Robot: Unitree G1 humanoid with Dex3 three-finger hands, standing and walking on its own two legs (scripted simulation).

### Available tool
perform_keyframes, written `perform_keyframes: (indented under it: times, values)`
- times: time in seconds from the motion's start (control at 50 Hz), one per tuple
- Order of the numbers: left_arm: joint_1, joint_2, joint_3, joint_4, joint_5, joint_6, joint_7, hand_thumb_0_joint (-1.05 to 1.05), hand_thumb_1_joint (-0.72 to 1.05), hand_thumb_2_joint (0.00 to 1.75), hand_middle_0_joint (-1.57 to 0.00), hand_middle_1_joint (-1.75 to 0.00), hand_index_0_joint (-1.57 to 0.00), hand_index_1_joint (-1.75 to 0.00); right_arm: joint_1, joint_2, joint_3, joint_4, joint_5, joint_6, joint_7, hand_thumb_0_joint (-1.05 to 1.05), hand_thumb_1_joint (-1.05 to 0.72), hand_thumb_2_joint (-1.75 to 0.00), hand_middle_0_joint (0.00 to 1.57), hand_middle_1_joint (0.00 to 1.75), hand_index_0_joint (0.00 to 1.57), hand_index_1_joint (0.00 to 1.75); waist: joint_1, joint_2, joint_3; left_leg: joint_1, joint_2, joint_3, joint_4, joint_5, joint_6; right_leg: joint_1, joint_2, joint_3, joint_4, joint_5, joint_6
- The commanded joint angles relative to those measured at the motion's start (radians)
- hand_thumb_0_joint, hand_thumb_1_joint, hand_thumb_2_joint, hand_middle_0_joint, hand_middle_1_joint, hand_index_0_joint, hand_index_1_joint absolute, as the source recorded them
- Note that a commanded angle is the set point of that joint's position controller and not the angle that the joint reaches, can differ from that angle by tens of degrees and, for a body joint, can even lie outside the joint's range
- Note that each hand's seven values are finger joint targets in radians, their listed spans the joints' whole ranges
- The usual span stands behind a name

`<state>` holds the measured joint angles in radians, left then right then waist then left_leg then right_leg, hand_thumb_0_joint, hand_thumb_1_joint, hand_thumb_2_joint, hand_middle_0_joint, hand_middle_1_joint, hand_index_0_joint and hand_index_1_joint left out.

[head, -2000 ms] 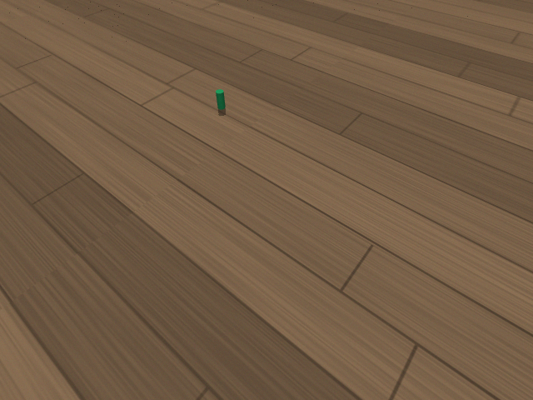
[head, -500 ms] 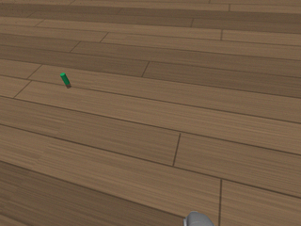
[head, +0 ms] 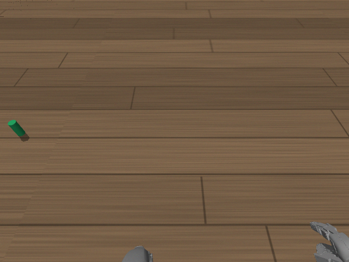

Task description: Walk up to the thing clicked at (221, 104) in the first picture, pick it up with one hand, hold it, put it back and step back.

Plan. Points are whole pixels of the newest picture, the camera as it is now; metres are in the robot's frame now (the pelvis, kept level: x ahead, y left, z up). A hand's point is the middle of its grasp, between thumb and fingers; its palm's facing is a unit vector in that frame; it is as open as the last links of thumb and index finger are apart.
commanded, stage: walk up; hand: left
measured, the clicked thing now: (16, 128) +1.08 +1.08 -0.67
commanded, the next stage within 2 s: none
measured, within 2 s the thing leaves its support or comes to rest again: neither
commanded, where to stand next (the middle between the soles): +0.65 +1.20 m, yaw -49 degrees
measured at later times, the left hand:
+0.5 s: hand (18, 180) +0.36 +0.44 -0.07, palm faces -0.17 -0.80 -0.57, open 7.4 cm
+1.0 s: hand out of the picture +0.52 +0.62 -0.11, palm faces -0.43 -0.74 -0.52, open 7.4 cm
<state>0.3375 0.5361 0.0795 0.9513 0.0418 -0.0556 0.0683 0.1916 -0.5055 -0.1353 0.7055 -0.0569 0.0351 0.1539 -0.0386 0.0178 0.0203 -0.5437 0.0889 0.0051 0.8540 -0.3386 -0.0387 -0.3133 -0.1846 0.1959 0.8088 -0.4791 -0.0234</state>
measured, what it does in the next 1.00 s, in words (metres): steps to the left, turning right: right foot, then left foot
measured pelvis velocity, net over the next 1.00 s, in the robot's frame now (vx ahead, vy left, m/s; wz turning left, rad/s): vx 0.32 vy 0.38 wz -0.41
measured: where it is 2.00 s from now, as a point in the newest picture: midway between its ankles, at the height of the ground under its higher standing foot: (37, 206)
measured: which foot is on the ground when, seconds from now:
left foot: down 0.00-0.36, up 0.38-0.70, down 0.72-1.00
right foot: up 0.00-0.32, down 0.34-0.74, up 0.76-1.00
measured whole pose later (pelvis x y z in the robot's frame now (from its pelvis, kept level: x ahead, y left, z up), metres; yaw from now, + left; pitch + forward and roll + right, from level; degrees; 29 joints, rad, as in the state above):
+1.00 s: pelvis +0.32 +0.38 +0.02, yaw -24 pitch +1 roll +0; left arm 0.27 0.42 0.05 0.90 -0.01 -0.06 0.09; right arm 0.29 -0.43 -0.10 0.69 -0.09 0.08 0.06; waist -0.11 0.04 0.13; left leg -0.35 0.02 0.12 0.74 -0.42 0.05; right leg -0.58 0.00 -0.12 0.89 -0.36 -0.04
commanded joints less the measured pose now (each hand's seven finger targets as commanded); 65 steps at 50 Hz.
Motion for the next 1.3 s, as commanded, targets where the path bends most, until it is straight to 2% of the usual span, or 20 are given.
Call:
perform_keyframes:
  times: [0.0, 0.1, 0.24, 0.3, 0.32, 0.34, 0.38, 0.5, 0.62, 0.68, 0.7, 0.72, 0.76, 0.82, 0.92, 1.0, 1.02, 1.04, 1.08, 1.28]
  values:
    - [0.039, 0.093, -0.004, -0.136, -0.03, -0.019, 0.044, 0.0, 0.9, 0.9, -0.2, -0.3, -0.2, -0.3, 0.04, -0.371, -0.105, -0.036, 0.03, -0.043, -0.075, 0.0, -0.9, -0.9, 0.2, 0.3, 0.2, 0.3, -0.033, 0.472, -0.019, 0.402, 0.322, -0.75, -0.784, -0.516, 0.087, -0.616, 0.159, -0.102, 0.679, -0.04, -0.095]
    - [0.076, 0.253, 0.053, -0.012, -0.076, 0.006, 0.01, 0.0, 0.9, 0.9, -0.2, -0.3, -0.2, -0.3, -0.04, -0.159, -0.042, -0.073, -0.004, -0.049, -0.085, 0.0, -0.9, -0.9, 0.2, 0.3, 0.2, 0.3, 0.008, 0.229, -0.046, 0.328, 0.115, -0.188, -0.531, -0.129, 0.072, -0.393, 0.069, -0.166, 0.367, 0.21, -0.026]
    - [-0.076, 0.102, 0.008, -0.079, -0.064, 0.01, 0.008, 0.0, 0.9, 0.9, -0.2, -0.3, -0.2, -0.3, 0.1, -0.093, -0.042, -0.06, -0.027, -0.027, -0.093, 0.0, -0.9, -0.9, 0.2, 0.3, 0.2, 0.3, -0.059, 0.14, -0.107, 0.494, 0.049, 0.098, -0.426, 0.651, 0.004, -0.163, 0.181, -0.354, -0.159, 0.284, 0.003]
    - [0.237, 0.145, 0.051, 0.011, -0.06, 0.019, 0.04, 0.0, 0.9, 0.9, -0.2, -0.3, -0.2, -0.3, -0.054, -0.088, -0.035, -0.141, -0.013, -0.01, -0.098, 0.0, -0.9, -0.9, 0.2, 0.3, 0.2, 0.3, 0.133, 0.025, -0.184, 0.168, -0.019, 0.219, -0.072, 0.674, -0.099, 0.402, 0.192, -0.393, -0.417, 0.484, -0.054]
    - [0.287, 0.187, 0.078, 0.015, -0.055, 0.019, 0.056, 0.0, 0.9, 0.9, -0.2, -0.3, -0.2, -0.3, -0.009, -0.048, -0.015, -0.138, -0.006, -0.009, -0.1, 0.0, -0.9, -0.9, 0.2, 0.3, 0.2, 0.3, 0.169, -0.179, -0.174, -0.129, -0.048, 0.121, 0.158, 0.013, -0.102, 0.604, 0.026, -0.144, -0.416, 0.479, -0.132]
    - [0.198, 0.246, 0.093, -0.04, -0.051, 0.019, 0.069, 0.0, 0.9, 0.9, -0.2, -0.3, -0.2, -0.3, 0.107, -0.068, -0.014, -0.127, -0.016, 0.002, -0.102, 0.0, -0.9, -0.9, 0.2, 0.3, 0.2, 0.3, 0.1, -0.15, -0.223, -0.278, -0.035, -0.044, 0.382, -0.273, -0.126, 0.598, -0.25, 0.266, -0.393, 0.186, -0.258]
    - [-0.041, 0.284, 0.087, -0.109, -0.068, 0.012, 0.094, 0.0, 0.9, 0.9, -0.2, -0.3, -0.2, -0.3, 0.144, -0.175, -0.047, -0.108, -0.018, 0.026, -0.11, 0.0, -0.9, -0.9, 0.2, 0.3, 0.2, 0.3, 0.021, -0.024, -0.074, -0.309, 0.006, -0.205, 0.654, -0.219, -0.134, 0.326, -0.413, 0.494, -0.558, -0.031, -0.393]
    - [-0.12, 0.218, 0.077, -0.119, -0.023, -0.036, 0.059, 0.0, 0.9, 0.9, -0.2, -0.3, -0.2, -0.3, 0.122, -0.134, -0.022, -0.065, -0.008, 0.045, -0.049, 0.0, -0.9, -0.9, 0.2, 0.3, 0.2, 0.3, -0.046, -0.076, 0.036, -0.049, 0.052, -0.152, 0.376, 0.062, -0.004, -0.082, -0.031, -0.067, -0.49, 0.074, -0.15]
    - [-0.087, 0.293, 0.112, -0.132, 0.01, -0.036, 0.039, 0.0, 0.9, 0.9, -0.2, -0.3, -0.2, -0.3, 0.022, -0.125, -0.032, -0.073, -0.006, 0.041, -0.023, 0.0, -0.9, -0.9, 0.2, 0.3, 0.2, 0.3, -0.009, -0.218, 0.035, 0.162, 0.048, -0.025, 0.028, 0.043, 0.013, -0.216, 0.018, -0.143, -0.408, 0.068, -0.131]
    - [-0.166, 0.255, 0.098, -0.159, 0.007, -0.022, 0.034, 0.0, 0.9, 0.9, -0.2, -0.3, -0.2, -0.3, 0.189, -0.142, -0.066, -0.02, -0.014, 0.029, -0.042, 0.0, -0.9, -0.9, 0.2, 0.3, 0.2, 0.3, -0.136, -0.121, -0.043, 0.385, -0.029, 0.044, -0.204, -0.027, 0.032, -0.301, 0.033, -0.159, -0.131, 0.119, -0.099]
    - [-0.141, 0.166, 0.074, -0.158, 0.002, -0.015, 0.04, 0.0, 0.9, 0.9, -0.2, -0.3, -0.2, -0.3, 0.279, -0.166, -0.08, 0.004, -0.034, 0.018, -0.054, 0.0, -0.9, -0.9, 0.2, 0.3, 0.2, 0.3, -0.193, 0.086, -0.071, 0.465, -0.044, -0.005, -0.315, -0.07, 0.033, -0.359, 0.126, -0.205, 0.146, 0.112, -0.06]
    - [-0.109, 0.044, 0.036, -0.174, -0.009, -0.009, 0.046, 0.0, 0.9, 0.9, -0.2, -0.3, -0.2, -0.3, 0.271, -0.249, -0.092, -0.014, -0.049, 0.006, -0.068, 0.0, -0.9, -0.9, 0.2, 0.3, 0.2, 0.3, -0.184, 0.407, -0.014, 0.434, 0.16, -0.323, -0.504, -0.088, 0.038, -0.553, 0.292, -0.259, 0.406, -0.188, -0.034]
    - [-0.079, 0.088, 0.024, -0.163, -0.029, -0.02, 0.085, 0.0, 0.9, 0.9, -0.2, -0.3, -0.2, -0.3, 0.085, -0.345, -0.104, -0.055, -0.013, -0.006, -0.092, 0.0, -0.9, -0.9, 0.2, 0.3, 0.2, 0.3, -0.083, 0.459, -0.029, 0.367, 0.302, -0.609, -0.573, 0.001, 0.201, -0.584, 0.203, -0.11, 0.532, -0.119, -0.071]
    - [0.006, 0.174, 0.055, -0.066, -0.069, -0.024, 0.062, 0.0, 0.9, 0.9, -0.2, -0.3, -0.2, -0.3, 0.007, -0.17, -0.048, -0.094, -0.03, -0.008, -0.104, 0.0, -0.9, -0.9, 0.2, 0.3, 0.2, 0.3, -0.042, 0.274, -0.049, 0.426, 0.143, -0.235, -0.32, 0.329, 0.221, -0.509, 0.155, -0.154, 0.404, 0.036, -0.031]
    - [0.039, 0.115, 0.039, -0.099, -0.061, -0.013, 0.044, 0.0, 0.9, 0.9, -0.2, -0.3, -0.2, -0.3, 0.025, -0.125, -0.036, -0.139, -0.039, 0.004, -0.105, 0.0, -0.9, -0.9, 0.2, 0.3, 0.2, 0.3, -0.049, 0.257, -0.08, 0.417, 0.143, -0.119, -0.268, 0.604, 0.276, -0.306, 0.152, -0.297, 0.1, 0.079, 0.002]
    - [0.328, 0.175, 0.083, -0.04, -0.032, -0.017, 0.064, 0.0, 0.9, 0.9, -0.2, -0.3, -0.2, -0.3, -0.071, -0.068, -0.01, -0.196, -0.011, 0.021, -0.095, 0.0, -0.9, -0.9, 0.2, 0.3, 0.2, 0.3, 0.143, 0.01, -0.141, -0.014, 0.015, 0.017, 0.088, 0.367, 0.141, 0.324, 0.11, -0.166, -0.279, 0.398, -0.047]
    - [0.333, 0.243, 0.105, -0.062, -0.013, -0.019, 0.074, 0.0, 0.9, 0.9, -0.2, -0.3, -0.2, -0.3, 0.011, -0.033, 0.007, -0.197, -0.005, 0.025, -0.092, 0.0, -0.9, -0.9, 0.2, 0.3, 0.2, 0.3, 0.123, -0.182, -0.157, -0.248, -0.083, 0.011, 0.245, -0.166, 0.088, 0.472, -0.072, 0.142, -0.34, 0.375, -0.107]
    - [0.248, 0.25, 0.099, -0.12, -0.007, -0.016, 0.08, 0.0, 0.9, 0.9, -0.2, -0.3, -0.2, -0.3, 0.095, -0.074, 0.002, -0.172, -0.008, 0.041, -0.099, 0.0, -0.9, -0.9, 0.2, 0.3, 0.2, 0.3, 0.068, -0.097, -0.183, -0.262, -0.043, -0.114, 0.375, -0.218, 0.055, 0.409, -0.224, 0.384, -0.422, 0.134, -0.168]
    - [0.084, 0.252, 0.092, -0.186, -0.024, -0.018, 0.082, 0.0, 0.9, 0.9, -0.2, -0.3, -0.2, -0.3, 0.111, -0.161, -0.036, -0.15, -0.015, 0.061, -0.11, 0.0, -0.9, -0.9, 0.2, 0.3, 0.2, 0.3, 0.028, -0.036, -0.079, -0.234, -0.028, -0.156, 0.519, -0.22, 0.04, 0.153, -0.291, 0.457, -0.506, -0.053, -0.267]
    - [-0.006, 0.278, 0.123, -0.214, 0.011, -0.025, 0.041, 0.0, 0.9, 0.9, -0.2, -0.3, -0.2, -0.3, 0.064, -0.133, -0.034, -0.117, -0.023, 0.063, -0.048, 0.0, -0.9, -0.9, 0.2, 0.3, 0.2, 0.3, 0.017, -0.227, 0.014, -0.001, -0.004, -0.045, 0.246, -0.096, 0.041, -0.229, -0.021, 0.011, -0.369, -0.084, -0.171]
